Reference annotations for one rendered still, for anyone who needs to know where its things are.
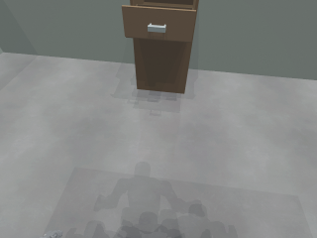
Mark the cabinet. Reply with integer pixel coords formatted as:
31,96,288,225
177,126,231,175
130,0,199,94

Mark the drawer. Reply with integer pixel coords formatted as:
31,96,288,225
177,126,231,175
121,4,196,43

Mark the handle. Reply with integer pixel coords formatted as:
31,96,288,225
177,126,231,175
148,23,166,33

